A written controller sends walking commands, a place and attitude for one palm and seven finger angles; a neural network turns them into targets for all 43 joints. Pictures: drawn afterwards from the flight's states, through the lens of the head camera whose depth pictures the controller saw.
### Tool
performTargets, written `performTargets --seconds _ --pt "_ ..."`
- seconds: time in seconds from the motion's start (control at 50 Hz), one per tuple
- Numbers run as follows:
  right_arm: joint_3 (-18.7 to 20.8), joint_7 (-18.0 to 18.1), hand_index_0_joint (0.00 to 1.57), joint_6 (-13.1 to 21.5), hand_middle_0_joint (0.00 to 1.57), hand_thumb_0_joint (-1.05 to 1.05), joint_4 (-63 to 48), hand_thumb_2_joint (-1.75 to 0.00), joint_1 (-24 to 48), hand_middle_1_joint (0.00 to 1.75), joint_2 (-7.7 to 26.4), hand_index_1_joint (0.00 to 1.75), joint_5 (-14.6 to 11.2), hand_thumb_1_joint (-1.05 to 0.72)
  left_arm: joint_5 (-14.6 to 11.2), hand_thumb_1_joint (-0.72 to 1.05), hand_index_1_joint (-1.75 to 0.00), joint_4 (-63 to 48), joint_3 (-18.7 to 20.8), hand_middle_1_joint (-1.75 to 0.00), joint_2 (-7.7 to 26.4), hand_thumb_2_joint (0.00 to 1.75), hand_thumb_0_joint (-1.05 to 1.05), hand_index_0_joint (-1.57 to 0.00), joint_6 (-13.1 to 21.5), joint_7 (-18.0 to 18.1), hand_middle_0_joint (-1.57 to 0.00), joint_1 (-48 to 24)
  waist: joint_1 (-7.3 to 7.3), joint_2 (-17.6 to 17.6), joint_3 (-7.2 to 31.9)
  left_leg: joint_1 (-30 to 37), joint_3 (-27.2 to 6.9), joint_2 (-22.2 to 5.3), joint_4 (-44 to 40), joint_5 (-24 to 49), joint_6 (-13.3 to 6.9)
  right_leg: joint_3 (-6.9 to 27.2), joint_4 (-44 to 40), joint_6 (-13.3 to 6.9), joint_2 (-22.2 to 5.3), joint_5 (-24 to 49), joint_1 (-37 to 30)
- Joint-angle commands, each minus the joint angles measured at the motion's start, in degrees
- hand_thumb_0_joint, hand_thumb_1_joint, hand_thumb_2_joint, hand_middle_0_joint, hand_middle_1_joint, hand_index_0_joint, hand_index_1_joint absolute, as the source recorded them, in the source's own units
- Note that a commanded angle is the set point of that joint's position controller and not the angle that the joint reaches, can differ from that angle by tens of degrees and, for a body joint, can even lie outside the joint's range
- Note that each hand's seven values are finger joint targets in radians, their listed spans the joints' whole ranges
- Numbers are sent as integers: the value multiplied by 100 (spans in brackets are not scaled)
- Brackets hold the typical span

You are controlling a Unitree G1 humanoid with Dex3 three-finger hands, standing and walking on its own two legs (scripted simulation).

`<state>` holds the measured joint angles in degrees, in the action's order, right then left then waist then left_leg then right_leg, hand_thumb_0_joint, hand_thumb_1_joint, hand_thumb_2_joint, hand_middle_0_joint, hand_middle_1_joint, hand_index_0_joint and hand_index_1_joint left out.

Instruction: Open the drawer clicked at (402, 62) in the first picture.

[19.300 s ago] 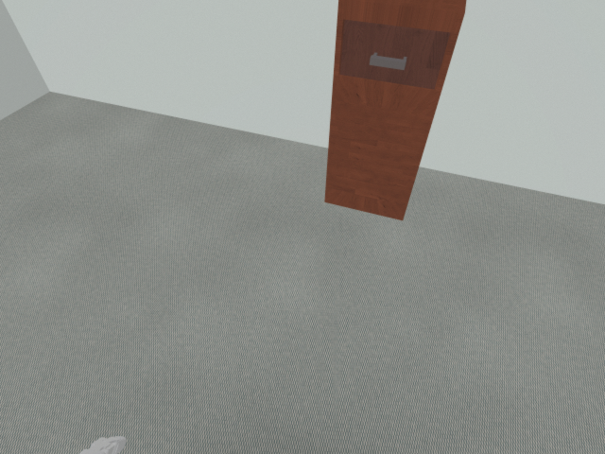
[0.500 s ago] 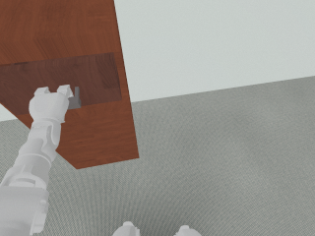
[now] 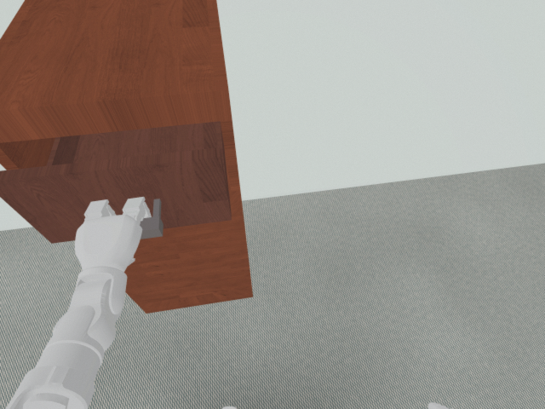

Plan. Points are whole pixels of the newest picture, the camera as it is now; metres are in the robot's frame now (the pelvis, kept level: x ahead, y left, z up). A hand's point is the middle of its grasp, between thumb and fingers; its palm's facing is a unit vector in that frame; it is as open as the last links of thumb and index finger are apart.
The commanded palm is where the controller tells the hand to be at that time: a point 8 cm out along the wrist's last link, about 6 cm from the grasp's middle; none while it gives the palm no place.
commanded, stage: pull the drawer open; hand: left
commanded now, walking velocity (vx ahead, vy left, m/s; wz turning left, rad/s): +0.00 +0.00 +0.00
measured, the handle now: (125, 219) +0.41 +0.26 +0.01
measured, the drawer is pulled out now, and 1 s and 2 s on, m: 0.08 0.16 0.30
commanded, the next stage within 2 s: none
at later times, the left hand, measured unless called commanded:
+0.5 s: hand (125, 262) +0.34 +0.25 -0.02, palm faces -0.04 -0.06 -1.00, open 5.7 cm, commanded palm +0.29 +0.25 +0.04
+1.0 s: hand (121, 302) +0.28 +0.24 -0.02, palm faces -0.02 -0.03 -1.00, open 5.7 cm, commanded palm +0.26 +0.25 +0.04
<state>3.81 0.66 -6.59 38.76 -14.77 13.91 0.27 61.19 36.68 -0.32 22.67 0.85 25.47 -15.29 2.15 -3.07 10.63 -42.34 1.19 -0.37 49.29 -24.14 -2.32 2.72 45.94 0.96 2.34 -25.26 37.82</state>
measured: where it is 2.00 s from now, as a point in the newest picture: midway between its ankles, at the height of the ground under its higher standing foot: outside the picture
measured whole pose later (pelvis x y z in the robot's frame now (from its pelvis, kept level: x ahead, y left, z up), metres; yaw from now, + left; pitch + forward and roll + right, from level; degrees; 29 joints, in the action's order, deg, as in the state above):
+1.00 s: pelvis +0.00 -0.02 +0.00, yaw +2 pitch +13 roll -1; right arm 2.1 2.2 -5.4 36.5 -6.5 12.5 0.7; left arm 61.3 22.5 -5.8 19.8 -5.0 24.6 -1.1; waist -1.6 -3.2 8.9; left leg -37.3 -0.2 0.2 48.4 -23.7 -0.9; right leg 1.2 47.1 -0.5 1.9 -26.4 33.2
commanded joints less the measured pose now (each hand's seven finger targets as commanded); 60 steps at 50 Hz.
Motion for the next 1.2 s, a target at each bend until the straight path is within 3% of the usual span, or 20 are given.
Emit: performTargets --seconds 0.0,0.1,0.2,0.22,0.3,0.36,0.4,0.46,0.54,0.7,0.72,0.74,0.8,0.82,0.9,0.92,1.0,1.02,1.1,1.18 --pt "249 136 20 129 20 0 -384 -90 -206 30 894 30 24 -90 82 90 -135 -402 810 -135 1767 90 0 -40 -460 253 -40 -2119 -57 -171 1468 1732 -114 56 -444 2683 76 -522 -274 -328 152 2140 -191" --pt "232 196 20 78 20 0 -423 -90 -206 30 843 30 10 -90 16 90 -135 -331 496 -135 1528 90 0 -40 -562 72 -40 -2568 -31 -148 1976 2030 -142 71 -380 2905 107 -487 -268 -318 142 2306 -306" --pt "167 303 20 41 20 0 -458 -90 -116 30 814 30 -5 -90 -56 90 -135 -16 544 -135 1651 90 0 -40 -384 -127 -40 -2715 -33 155 1777 1664 -77 142 -393 2499 46 -404 -342 -283 101 2385 -523" --pt "171 302 20 50 20 0 -481 -90 -136 30 803 30 4 -90 -113 90 -135 186 422 -135 1435 90 0 -40 -370 -175 -40 -2403 -32 215 1547 1563 -42 165 -406 2356 25 -413 -398 -292 104 2340 -554" --pt "161 280 20 48 20 0 -684 -90 58 30 737 30 -19 -90 -122 90 -135 -335 699 -135 1558 90 0 -40 -98 -213 -40 -1403 -369 58 1979 1593 22 176 -437 2668 30 -316 -350 -317 96 2814 -1036" --pt "202 216 20 118 20 0 -776 -90 115 30 733 30 -39 -90 -230 90 -135 -602 598 -135 1201 90 0 -40 -34 -187 -40 -503 -365 154 1628 1436 75 162 -466 2500 19 -327 -429 -314 108 2846 -1064" --pt "183 195 20 125 20 0 -821 -90 208 30 742 30 -60 -90 -229 90 -135 -861 850 -135 1426 90 0 -40 -12 -156 -40 -119 -440 353 1594 1261 77 160 -516 2396 22 -295 -422 -298 103 2936 -1220" --pt "245 136 20 207 20 0 -900 -90 229 30 749 30 -62 -90 -274 90 -135 -1307 681 -135 1097 90 0 -40 -108 -57 -40 584 -430 227 1474 1366 96 140 -549 2453 29 -335 -426 -317 119 2899 -1191" --pt "259 49 20 273 20 0 -932 -90 361 30 770 30 -45 -90 -337 90 -135 -2099 878 -135 1189 90 0 -40 -313 100 -40 1359 -504 157 1640 1562 92 112 -549 2765 56 -326 -382 -310 103 3252 -1330" --pt "191 -69 20 381 20 0 -1067 -90 752 30 729 30 -12 -90 -440 90 -135 -3132 986 -135 1077 90 0 -40 -694 252 -40 2796 -575 86 1255 1692 47 94 -583 2942 118 -383 -336 -303 71 3348 -1299" --pt "193 -33 20 370 20 0 -940 -90 685 30 785 30 9 -90 -368 90 -135 -2999 686 -135 946 90 0 -40 -745 282 -40 1799 -256 21 1008 1700 17 91 -524 2739 98 -405 -352 -294 86 3100 -998" --pt "175 34 20 339 20 0 -828 -90 634 30 824 30 25 -90 -246 90 -135 -2966 819 -135 1250 90 0 -40 -725 340 -40 655 -134 -18 943 1711 -17 101 -507 2483 90 -435 -359 -286 94 2728 -713" --pt "146 124 20 347 20 0 -814 -90 699 30 740 30 59 -90 -47 90 -135 -2634 827 -135 1250 90 0 -40 -774 388 -40 720 -309 -187 1028 1835 -40 123 -554 2264 102 -467 -351 -342 116 2194 -612" --pt "157 134 20 358 20 0 -848 -90 640 30 712 30 51 -90 -82 90 -135 -2500 594 -135 996 90 0 -40 -829 364 -40 788 -271 -153 897 1851 -69 124 -558 2247 110 -513 -370 -358 130 2115 -565" --pt "110 227 20 301 20 0 -813 -90 750 30 692 30 25 -90 -90 90 -135 -2531 603 -135 1165 90 0 -40 -844 214 -40 286 -354 25 1511 2071 -58 147 -541 2467 110 -415 -362 -327 96 2432 -873" --pt "121 247 20 306 20 0 -836 -90 707 30 672 30 29 -90 -137 90 -135 -2420 408 -135 963 90 0 -40 -848 167 -40 295 -284 14 1375 2029 -56 162 -531 2450 98 -432 -383 -330 98 2478 -886" --pt "18 342 20 284 20 0 -831 -90 861 30 645 30 5 -90 -143 90 -135 -2197 534 -135 1168 90 0 -40 -720 32 -40 -49 -346 176 1210 1852 -33 212 -592 2160 72 -347 -486 -299 51 2423 -958" --pt "41 357 20 297 20 0 -831 -90 796 30 640 30 19 -90 -164 90 -135 -2038 409 -135 1025 90 0 -40 -697 -4 -40 21 -266 199 1039 1800 -38 220 -575 2065 52 -357 -515 -305 62 2384 -919" --pt "4 321 20 323 20 0 -981 -90 1008 30 586 30 14 -90 -209 90 -135 -2333 692 -135 1150 90 0 -40 -485 -84 -40 1044 -611 175 1394 1795 40 253 -625 2258 65 -211 -507 -309 12 2910 -1417" --pt "39 191 20 413 20 0 -1100 -90 1041 30 595 30 25 -90 -337 90 -135 -2657 734 -135 938 90 0 -40 -382 -48 -40 2275 -642 236 1126 1656 29 222 -651 2330 82 -221 -497 -329 4 3203 -1506"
